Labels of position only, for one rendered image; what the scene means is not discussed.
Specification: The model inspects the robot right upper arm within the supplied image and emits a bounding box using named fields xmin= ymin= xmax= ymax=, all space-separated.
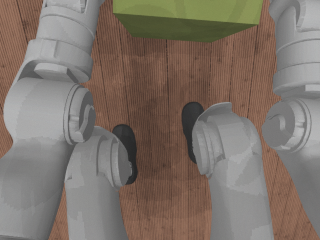
xmin=261 ymin=97 xmax=320 ymax=238

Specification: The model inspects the robot left forearm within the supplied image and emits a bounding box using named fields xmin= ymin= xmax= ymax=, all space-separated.
xmin=3 ymin=0 xmax=105 ymax=130

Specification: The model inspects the carton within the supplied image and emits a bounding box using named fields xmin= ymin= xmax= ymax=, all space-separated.
xmin=113 ymin=0 xmax=263 ymax=43

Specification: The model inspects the robot left upper arm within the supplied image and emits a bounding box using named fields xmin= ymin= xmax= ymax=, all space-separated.
xmin=0 ymin=77 xmax=96 ymax=240

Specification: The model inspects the right robot foot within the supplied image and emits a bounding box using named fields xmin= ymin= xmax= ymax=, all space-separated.
xmin=181 ymin=101 xmax=204 ymax=164

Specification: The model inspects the robot right thigh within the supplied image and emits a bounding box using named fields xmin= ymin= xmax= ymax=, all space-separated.
xmin=192 ymin=112 xmax=274 ymax=240

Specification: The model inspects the robot right forearm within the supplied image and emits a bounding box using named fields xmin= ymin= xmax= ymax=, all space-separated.
xmin=268 ymin=0 xmax=320 ymax=100

